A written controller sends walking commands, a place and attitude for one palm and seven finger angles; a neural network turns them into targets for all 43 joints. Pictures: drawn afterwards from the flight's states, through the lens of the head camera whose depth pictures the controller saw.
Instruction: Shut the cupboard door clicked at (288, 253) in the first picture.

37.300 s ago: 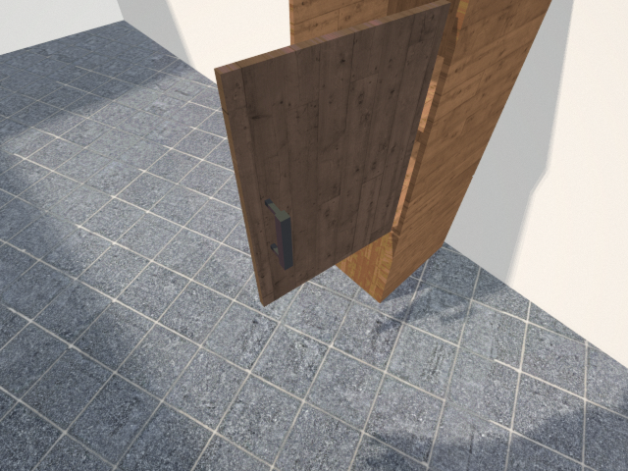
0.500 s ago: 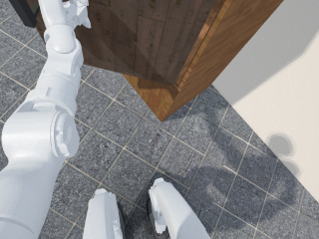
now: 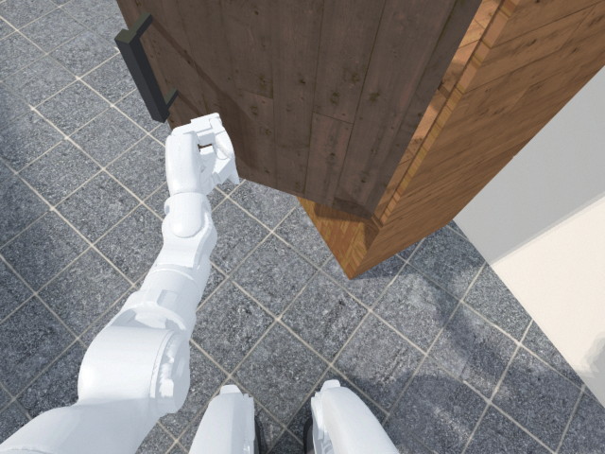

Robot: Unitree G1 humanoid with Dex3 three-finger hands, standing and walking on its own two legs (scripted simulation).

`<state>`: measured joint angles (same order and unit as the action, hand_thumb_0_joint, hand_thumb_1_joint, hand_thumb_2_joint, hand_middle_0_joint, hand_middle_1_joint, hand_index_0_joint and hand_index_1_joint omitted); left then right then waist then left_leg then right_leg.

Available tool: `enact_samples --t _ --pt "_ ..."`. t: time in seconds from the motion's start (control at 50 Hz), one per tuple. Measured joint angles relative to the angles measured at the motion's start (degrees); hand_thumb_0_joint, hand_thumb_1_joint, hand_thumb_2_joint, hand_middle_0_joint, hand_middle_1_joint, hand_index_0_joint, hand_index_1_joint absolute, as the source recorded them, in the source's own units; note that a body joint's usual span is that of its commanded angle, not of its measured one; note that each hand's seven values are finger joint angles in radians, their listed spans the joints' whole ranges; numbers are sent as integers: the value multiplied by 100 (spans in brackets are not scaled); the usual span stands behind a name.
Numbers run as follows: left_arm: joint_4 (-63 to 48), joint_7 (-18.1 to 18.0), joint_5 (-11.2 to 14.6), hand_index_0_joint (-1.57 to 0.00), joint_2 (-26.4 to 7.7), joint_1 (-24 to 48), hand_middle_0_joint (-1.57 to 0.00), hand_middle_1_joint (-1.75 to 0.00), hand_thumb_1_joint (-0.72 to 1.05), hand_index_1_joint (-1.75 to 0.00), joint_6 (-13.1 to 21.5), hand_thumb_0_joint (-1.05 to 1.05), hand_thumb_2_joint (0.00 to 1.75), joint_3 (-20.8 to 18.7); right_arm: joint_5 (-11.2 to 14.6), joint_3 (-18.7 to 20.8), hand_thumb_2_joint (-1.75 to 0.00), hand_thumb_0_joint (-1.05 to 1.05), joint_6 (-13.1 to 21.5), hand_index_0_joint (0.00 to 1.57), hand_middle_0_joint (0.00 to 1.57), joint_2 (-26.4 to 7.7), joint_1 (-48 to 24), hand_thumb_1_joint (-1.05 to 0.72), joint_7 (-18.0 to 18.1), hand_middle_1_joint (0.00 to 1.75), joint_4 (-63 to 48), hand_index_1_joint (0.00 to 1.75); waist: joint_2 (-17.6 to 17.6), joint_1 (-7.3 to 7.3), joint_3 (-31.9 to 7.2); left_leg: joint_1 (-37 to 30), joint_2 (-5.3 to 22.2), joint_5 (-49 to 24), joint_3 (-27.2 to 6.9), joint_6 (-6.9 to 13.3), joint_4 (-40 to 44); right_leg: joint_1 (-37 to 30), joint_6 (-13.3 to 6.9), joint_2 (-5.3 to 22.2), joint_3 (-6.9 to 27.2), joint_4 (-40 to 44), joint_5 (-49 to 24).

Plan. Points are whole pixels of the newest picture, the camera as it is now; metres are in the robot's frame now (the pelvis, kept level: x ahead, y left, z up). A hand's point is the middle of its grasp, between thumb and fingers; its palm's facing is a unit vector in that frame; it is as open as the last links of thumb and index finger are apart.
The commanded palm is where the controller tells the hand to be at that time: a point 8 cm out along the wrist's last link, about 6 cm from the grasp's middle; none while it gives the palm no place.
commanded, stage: pull the fist back off the door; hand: left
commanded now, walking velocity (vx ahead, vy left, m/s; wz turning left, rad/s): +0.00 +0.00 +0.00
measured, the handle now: (152, 71) +0.64 +0.16 +0.04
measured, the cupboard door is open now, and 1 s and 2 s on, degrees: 41 41 41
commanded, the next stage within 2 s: draw the hand back to the body in 0.10 s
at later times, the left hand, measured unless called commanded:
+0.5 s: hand (177, 176) +0.43 +0.11 +0.09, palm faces +0.07 -0.99 -0.09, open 3.1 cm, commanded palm +0.38 +0.15 +0.10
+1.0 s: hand out of the picture +0.30 +0.21 +0.18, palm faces +0.11 -0.97 -0.24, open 3.4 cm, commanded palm +0.26 +0.25 +0.20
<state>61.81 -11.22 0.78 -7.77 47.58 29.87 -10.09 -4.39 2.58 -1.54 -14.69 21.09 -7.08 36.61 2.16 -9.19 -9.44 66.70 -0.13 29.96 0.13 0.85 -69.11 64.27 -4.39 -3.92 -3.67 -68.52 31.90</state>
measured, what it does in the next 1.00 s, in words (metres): rises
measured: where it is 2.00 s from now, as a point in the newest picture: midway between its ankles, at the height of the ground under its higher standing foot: outside the picture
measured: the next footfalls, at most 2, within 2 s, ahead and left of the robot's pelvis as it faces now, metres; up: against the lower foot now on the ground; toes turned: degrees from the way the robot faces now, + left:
none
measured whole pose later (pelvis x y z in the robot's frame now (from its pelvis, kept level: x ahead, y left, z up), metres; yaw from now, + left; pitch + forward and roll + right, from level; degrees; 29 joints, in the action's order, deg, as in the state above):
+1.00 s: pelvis +0.02 +0.03 +0.10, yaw +0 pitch +2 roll -1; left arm 2.4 -3.6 4.4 -16.0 -5.2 5.6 -0.9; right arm 3.1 -1.9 -3.8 -12.3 10.2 4.3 28.6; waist 2.7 1.3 -3.5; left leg 18.6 -2.4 18.5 1.7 3.4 -35.0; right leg 16.1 -1.3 -2.1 0.0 -33.7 19.6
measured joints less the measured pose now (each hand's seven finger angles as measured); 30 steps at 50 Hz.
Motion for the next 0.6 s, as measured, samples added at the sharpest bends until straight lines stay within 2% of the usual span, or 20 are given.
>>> enact_samples --t 0.04,0.1,0.16,0.2,0.28,0.36,0.42,0.46,0.54,0.6 --pt "-169 -37 -22 -130 95 -128 -130 -150 90 -150 192 2 90 126 -4 30 -89 0 39 20 20 -9 -152 -91 39 30 9 30 -27 27 -7 -27 -15 -8 -15 -8 -8 -31 -9 15 -17 -18 5" --pt "-114 -97 -203 -130 113 -54 -131 -150 90 -150 423 2 90 280 -12 41 -89 0 53 20 20 -17 -383 -91 74 29 43 30 -34 30 -43 -13 -30 -2 -32 -13 -79 -23 -14 31 -40 -94 26" --pt "232 -162 -388 -130 31 246 -131 -150 90 -150 384 2 90 360 -4 9 -89 0 -3 20 19 -4 -561 -91 101 29 45 30 -5 -1 -87 46 -40 0 -29 -8 -163 38 -7 44 -44 -189 37" --pt "528 -199 -401 -130 -19 478 -131 -150 90 -150 219 2 90 315 19 -37 -89 0 -62 20 19 24 -633 -91 122 29 32 30 12 -33 -95 80 -39 -12 -11 1 -195 81 1 47 -30 -233 27" --pt "715 -209 -210 -130 -38 637 -131 -150 90 -150 -65 2 90 -18 52 -132 -89 0 -124 20 19 116 -591 -91 162 29 -47 30 31 -77 -67 100 -21 -65 56 17 -171 138 11 36 33 -241 -35" --pt "-205 -65 -34 -130 1 -103 -130 -150 90 -150 72 2 90 -305 96 -152 -89 0 -170 20 19 197 -308 -91 176 29 -141 30 60 37 -65 -171 21 -114 205 31 42 -49 34 -5 194 -92 -117" --pt "-924 104 -16 -130 -77 -864 -130 -150 90 -150 97 2 90 -200 186 -161 -89 1 -235 20 20 228 -75 -91 195 29 -139 30 84 209 -49 -616 36 -171 297 47 340 -442 62 -27 308 162 -190" --pt "-1290 266 70 -130 -144 -1321 -130 -150 90 -150 -57 2 90 -48 279 -182 -89 1 -287 20 20 225 49 -91 234 29 -127 30 97 332 -22 -982 31 -242 317 46 598 -799 85 -28 346 410 -262" --pt "-1891 610 515 -130 -171 -2037 -130 -150 90 -150 -555 2 90 251 481 -227 -89 1 -301 20 20 169 146 -91 404 30 -121 30 101 499 90 -1766 4 -444 248 63 1182 -1634 107 -16 317 1061 -471" --pt "-2304 818 768 -130 -110 -2421 -130 -150 90 -150 -708 2 90 434 564 -228 -89 1 -177 20 20 96 94 -91 547 30 -144 30 53 560 143 -2239 -15 -579 156 81 1540 -2176 114 -7 250 1515 -627"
